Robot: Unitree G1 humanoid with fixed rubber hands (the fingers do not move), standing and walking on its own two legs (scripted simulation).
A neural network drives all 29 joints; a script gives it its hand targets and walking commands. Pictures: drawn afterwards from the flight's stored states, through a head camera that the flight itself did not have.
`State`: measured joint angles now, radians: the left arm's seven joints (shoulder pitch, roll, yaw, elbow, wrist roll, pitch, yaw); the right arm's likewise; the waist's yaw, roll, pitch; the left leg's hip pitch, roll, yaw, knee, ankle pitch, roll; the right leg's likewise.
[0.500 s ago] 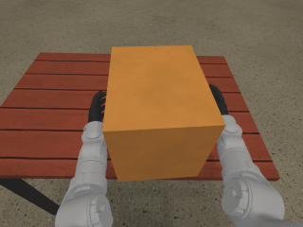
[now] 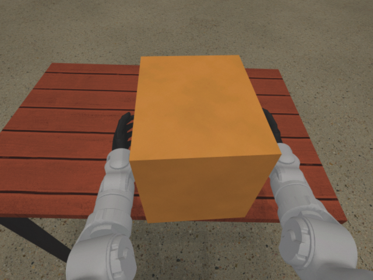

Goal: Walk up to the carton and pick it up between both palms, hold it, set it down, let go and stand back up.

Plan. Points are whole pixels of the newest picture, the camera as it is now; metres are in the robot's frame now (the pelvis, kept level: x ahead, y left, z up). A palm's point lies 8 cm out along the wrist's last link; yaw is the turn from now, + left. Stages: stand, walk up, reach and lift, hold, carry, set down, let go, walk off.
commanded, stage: set down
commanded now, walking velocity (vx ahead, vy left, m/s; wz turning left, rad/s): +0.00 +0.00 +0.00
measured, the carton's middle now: (193, 138) +0.43 +0.05 +0.05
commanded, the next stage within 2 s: none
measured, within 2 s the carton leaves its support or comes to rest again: neither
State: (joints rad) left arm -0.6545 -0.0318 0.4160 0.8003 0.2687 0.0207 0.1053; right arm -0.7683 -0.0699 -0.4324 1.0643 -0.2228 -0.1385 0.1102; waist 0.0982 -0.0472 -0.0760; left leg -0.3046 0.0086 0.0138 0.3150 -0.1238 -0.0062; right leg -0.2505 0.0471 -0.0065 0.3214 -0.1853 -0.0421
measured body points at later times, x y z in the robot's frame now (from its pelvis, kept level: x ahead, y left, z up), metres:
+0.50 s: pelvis -0.01 -0.01 -0.02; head +0.04 -0.01 +0.43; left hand +0.39 +0.24 +0.06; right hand +0.47 -0.18 +0.09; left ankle +0.02 +0.12 -0.75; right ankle -0.02 -0.09 -0.75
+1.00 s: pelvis -0.02 -0.03 -0.01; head +0.02 -0.03 +0.44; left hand +0.40 +0.24 +0.15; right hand +0.47 -0.18 +0.17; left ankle +0.02 +0.12 -0.75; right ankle -0.02 -0.09 -0.75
